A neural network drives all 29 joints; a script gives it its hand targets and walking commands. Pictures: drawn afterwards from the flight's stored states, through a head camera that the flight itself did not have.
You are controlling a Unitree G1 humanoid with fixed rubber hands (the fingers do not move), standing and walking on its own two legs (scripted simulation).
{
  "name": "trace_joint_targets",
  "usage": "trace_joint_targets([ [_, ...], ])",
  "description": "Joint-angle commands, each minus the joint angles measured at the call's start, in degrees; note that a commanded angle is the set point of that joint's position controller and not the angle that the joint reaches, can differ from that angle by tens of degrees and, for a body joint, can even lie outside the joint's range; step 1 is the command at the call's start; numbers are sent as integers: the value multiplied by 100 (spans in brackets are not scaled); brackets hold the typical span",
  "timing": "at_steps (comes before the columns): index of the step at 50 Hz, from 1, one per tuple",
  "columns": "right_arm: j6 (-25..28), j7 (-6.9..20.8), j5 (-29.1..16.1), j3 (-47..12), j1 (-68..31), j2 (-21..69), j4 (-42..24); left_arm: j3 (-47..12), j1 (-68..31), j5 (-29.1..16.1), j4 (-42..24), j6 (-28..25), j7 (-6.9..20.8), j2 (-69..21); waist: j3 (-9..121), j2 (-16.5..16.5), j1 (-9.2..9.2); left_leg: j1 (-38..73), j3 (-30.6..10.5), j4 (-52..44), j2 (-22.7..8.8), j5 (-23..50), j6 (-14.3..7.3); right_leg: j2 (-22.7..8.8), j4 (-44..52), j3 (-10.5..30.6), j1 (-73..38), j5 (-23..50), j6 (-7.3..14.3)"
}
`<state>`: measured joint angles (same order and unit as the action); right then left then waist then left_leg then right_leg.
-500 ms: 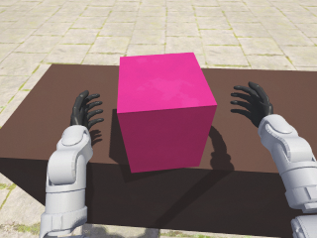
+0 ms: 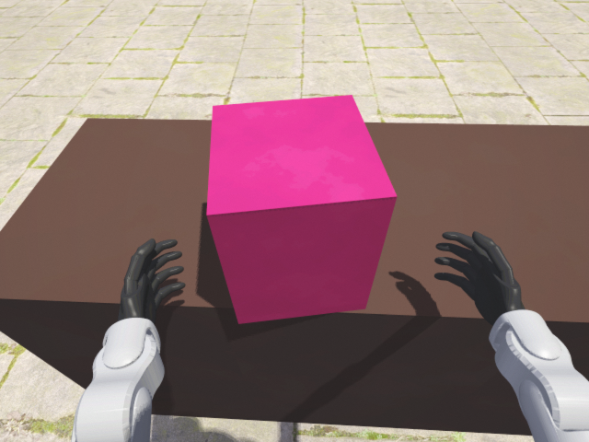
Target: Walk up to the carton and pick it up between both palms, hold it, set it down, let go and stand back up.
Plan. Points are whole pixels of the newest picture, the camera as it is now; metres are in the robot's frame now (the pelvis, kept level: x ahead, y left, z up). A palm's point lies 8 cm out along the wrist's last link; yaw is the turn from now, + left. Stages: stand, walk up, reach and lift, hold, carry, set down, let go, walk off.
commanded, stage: set down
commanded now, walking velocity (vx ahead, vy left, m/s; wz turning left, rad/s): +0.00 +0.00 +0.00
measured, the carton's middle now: (293, 213) +0.40 +0.04 +0.08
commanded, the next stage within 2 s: let go in 1.52 s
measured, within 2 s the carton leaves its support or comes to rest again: neither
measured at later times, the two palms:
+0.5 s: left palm (145, 365) +0.19 +0.22 +0.03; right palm (495, 365) +0.21 -0.21 +0.03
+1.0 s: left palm (140, 392) +0.18 +0.24 -0.03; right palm (476, 397) +0.18 -0.20 -0.02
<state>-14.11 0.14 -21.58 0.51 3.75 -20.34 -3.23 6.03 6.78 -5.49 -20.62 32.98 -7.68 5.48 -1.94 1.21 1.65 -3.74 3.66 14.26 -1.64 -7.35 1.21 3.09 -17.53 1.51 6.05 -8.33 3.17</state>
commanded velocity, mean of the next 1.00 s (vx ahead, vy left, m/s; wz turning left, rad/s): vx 0.00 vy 0.00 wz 0.00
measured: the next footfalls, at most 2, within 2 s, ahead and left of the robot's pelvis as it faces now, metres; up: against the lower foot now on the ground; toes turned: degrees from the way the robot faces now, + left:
none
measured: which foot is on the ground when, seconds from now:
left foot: down 0.00-1.00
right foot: down 0.00-1.00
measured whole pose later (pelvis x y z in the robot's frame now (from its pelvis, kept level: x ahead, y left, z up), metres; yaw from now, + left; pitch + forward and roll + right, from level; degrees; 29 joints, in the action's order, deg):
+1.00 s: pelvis +0.02 +0.02 +0.00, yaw +0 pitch -2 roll +0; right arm 3.5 5.6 -8.5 0.8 21.5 -14.4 13.9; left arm -1.2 21.4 -1.6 5.5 7.0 -5.7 8.7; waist -3.0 1.1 2.0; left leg -3.4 3.5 15.5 -0.6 -10.1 -0.5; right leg 2.1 -14.8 2.0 3.9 -8.8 1.4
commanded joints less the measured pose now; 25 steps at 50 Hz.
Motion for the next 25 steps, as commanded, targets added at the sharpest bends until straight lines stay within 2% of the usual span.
trace_joint_targets([
  [1,450,52,154,467,-605,-634,-1221,-37,-563,-43,-961,-681,-28,360,826,158,69,677,-79,11,149,586,-141,-183,532,244,475,-62,-97],
  [9,956,193,362,459,680,-451,-1341,-254,389,-51,-687,-1594,-68,374,616,197,120,619,-73,-5,159,704,-126,-242,610,299,458,-59,-73],
  [15,1343,280,524,378,1235,-289,-1186,-377,793,28,-181,-2199,-65,429,417,260,160,482,-59,-33,187,602,-151,-309,646,359,414,-33,-98],
  [21,1571,285,648,384,1399,-203,-1031,-471,871,35,-25,-2535,-55,589,509,206,154,458,-50,10,179,592,-147,-330,585,328,350,180,-133],
  [25,1612,322,693,334,1660,-195,-566,-531,1139,142,295,-2557,-10,559,451,29,87,692,-80,82,161,919,-66,-275,613,260,383,375,-70],
])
